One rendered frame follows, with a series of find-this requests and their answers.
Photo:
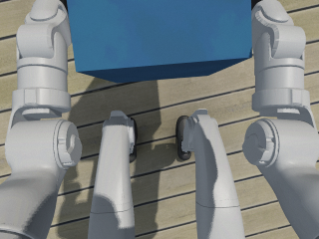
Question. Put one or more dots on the robot left thigh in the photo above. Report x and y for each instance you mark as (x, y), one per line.
(112, 213)

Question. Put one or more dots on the robot left forearm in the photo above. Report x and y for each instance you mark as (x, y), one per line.
(42, 65)

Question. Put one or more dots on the left robot shin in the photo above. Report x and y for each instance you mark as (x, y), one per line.
(117, 114)

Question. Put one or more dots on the robot right forearm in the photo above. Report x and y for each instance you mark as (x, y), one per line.
(279, 63)

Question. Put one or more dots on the right robot upper arm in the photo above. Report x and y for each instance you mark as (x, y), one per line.
(286, 151)

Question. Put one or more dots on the left robot upper arm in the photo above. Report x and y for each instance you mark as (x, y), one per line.
(39, 153)

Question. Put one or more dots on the robot right hand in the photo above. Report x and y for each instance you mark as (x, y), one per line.
(254, 2)

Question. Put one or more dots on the carton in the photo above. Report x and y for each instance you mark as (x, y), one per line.
(124, 41)

